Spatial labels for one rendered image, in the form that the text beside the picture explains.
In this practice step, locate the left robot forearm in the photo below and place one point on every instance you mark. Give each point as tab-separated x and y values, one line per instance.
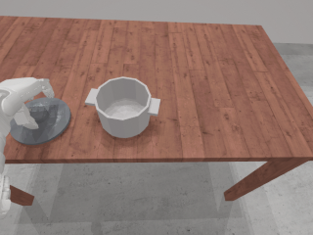
10	103

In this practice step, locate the lid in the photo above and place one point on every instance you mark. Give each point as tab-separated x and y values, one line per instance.
56	123

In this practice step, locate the left robot upper arm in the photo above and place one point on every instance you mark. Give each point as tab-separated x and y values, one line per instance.
5	195

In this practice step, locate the table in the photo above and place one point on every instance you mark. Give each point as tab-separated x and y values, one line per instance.
226	94

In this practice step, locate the pot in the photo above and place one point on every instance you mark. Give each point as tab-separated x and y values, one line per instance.
124	106

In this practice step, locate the left robot hand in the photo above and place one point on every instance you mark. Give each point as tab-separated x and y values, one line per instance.
27	88

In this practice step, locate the knob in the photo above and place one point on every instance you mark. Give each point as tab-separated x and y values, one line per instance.
39	113

